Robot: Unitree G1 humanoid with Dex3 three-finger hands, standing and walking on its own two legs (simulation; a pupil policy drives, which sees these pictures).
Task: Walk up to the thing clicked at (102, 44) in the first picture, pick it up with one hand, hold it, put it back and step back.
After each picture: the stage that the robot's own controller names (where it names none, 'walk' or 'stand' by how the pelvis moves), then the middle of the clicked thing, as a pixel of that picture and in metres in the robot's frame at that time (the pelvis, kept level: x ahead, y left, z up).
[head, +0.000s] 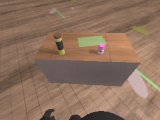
stand; (101, 49) +0.77 -0.07 -0.11
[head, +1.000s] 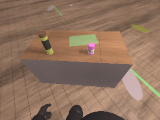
rise first; (91, 49) +0.71 +0.05 -0.09
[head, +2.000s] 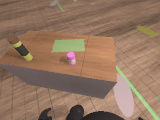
stand; (71, 58) +0.52 +0.23 -0.08
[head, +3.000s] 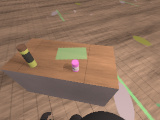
stand; (75, 66) +0.51 +0.18 -0.12
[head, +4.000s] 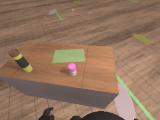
stand; (72, 69) +0.46 +0.19 -0.11
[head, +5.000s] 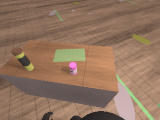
stand; (73, 68) +0.48 +0.19 -0.12
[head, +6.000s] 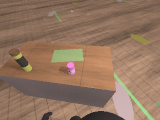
stand; (71, 68) +0.48 +0.21 -0.12
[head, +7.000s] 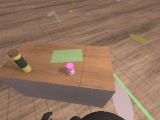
stand; (70, 69) +0.47 +0.22 -0.12
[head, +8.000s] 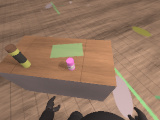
rise first; (70, 64) +0.49 +0.22 -0.11
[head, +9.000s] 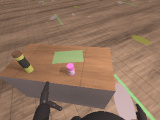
rise first; (71, 69) +0.48 +0.24 -0.12
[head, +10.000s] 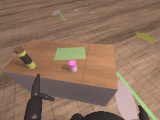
go down; (73, 66) +0.49 +0.22 -0.11
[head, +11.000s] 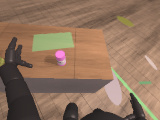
go down; (61, 58) +0.47 +0.22 -0.05
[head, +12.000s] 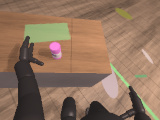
close in; (56, 51) +0.49 +0.22 -0.02
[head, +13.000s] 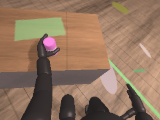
close; (51, 47) +0.50 +0.23 +0.00
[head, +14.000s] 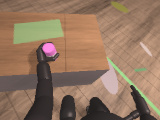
lift; (51, 52) +0.47 +0.23 +0.01
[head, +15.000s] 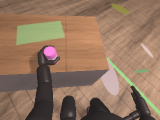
lift; (51, 56) +0.45 +0.23 +0.00
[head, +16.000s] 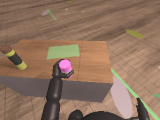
hold; (66, 69) +0.34 +0.18 +0.08
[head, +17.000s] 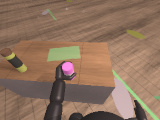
hold; (68, 71) +0.33 +0.17 +0.06
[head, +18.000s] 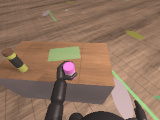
crouch; (69, 71) +0.33 +0.16 +0.07
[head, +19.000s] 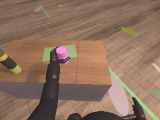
crouch; (62, 56) +0.43 +0.20 +0.09
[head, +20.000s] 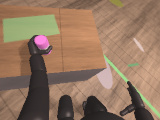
lower; (43, 45) +0.51 +0.24 -0.02
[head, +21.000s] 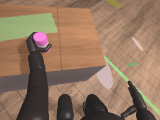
lower; (42, 43) +0.53 +0.24 +0.01
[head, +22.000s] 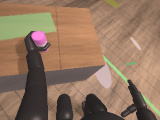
lower; (41, 42) +0.53 +0.24 +0.01
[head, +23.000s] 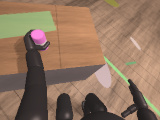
lower; (40, 41) +0.53 +0.24 +0.02
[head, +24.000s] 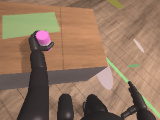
open; (44, 41) +0.53 +0.24 +0.01
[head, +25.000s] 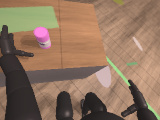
sink last; (43, 38) +0.52 +0.24 +0.01
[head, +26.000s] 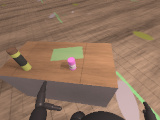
sink last; (72, 63) +0.51 +0.23 -0.07
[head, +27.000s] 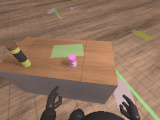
stand; (72, 61) +0.53 +0.22 -0.07
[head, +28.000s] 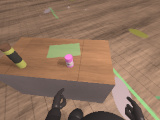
stand; (69, 61) +0.52 +0.23 -0.06
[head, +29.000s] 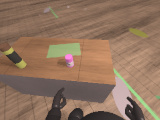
stand; (69, 61) +0.52 +0.23 -0.06
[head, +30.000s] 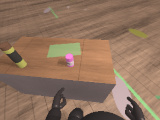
stand; (70, 60) +0.52 +0.23 -0.06
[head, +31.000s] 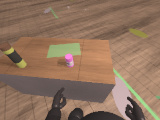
stand; (69, 60) +0.52 +0.23 -0.06
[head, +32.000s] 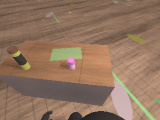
stand; (71, 64) +0.53 +0.22 -0.10
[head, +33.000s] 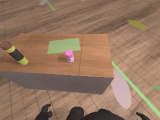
walk; (70, 56) +0.55 +0.23 -0.10
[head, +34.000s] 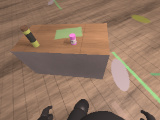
walk; (73, 39) +0.79 +0.28 -0.09
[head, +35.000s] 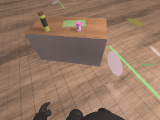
stand; (78, 26) +1.13 +0.23 -0.09
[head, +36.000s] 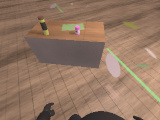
stand; (77, 30) +1.13 +0.26 -0.11
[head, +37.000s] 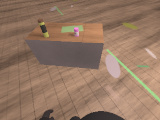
stand; (76, 32) +1.13 +0.26 -0.12
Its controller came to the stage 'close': yes
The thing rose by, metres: 0.21
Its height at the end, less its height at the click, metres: +0.00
